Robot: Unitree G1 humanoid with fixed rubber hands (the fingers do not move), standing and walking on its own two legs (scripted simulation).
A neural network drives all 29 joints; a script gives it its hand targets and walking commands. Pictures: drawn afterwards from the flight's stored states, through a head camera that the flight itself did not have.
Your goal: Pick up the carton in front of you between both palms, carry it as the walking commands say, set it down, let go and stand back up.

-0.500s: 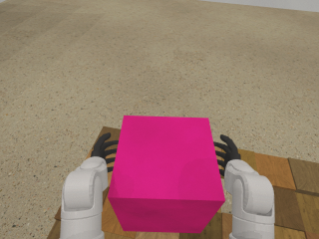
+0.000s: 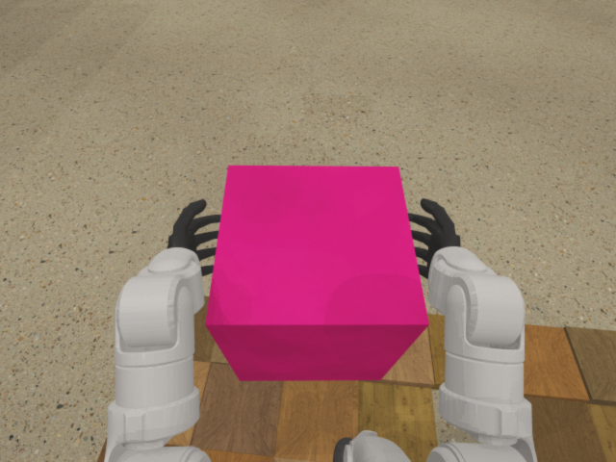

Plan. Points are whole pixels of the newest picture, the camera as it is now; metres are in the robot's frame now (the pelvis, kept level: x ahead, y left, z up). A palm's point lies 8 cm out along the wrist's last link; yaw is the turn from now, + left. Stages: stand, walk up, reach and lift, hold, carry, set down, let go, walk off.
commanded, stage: carry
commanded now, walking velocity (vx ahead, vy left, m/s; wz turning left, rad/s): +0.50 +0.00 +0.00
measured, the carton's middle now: (311, 283) +0.33 -0.01 +0.03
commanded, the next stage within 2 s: none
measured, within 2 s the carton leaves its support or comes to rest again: neither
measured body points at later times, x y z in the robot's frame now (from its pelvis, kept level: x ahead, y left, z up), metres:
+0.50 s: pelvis +0.33 -0.01 +0.01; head +0.39 -0.03 +0.45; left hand +0.67 +0.14 +0.11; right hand +0.68 -0.17 +0.11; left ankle +0.46 +0.10 -0.70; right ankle +0.19 -0.09 -0.73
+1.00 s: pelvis +0.69 -0.05 -0.02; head +0.67 -0.06 +0.43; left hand +1.01 +0.11 +0.12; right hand +1.02 -0.20 +0.11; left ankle +0.49 +0.08 -0.70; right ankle +0.80 -0.12 -0.76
